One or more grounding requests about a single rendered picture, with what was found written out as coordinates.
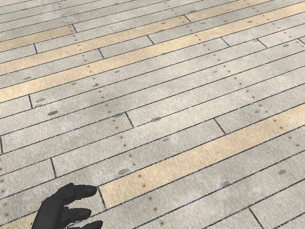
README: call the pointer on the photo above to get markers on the left robot hand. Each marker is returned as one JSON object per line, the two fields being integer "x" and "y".
{"x": 53, "y": 215}

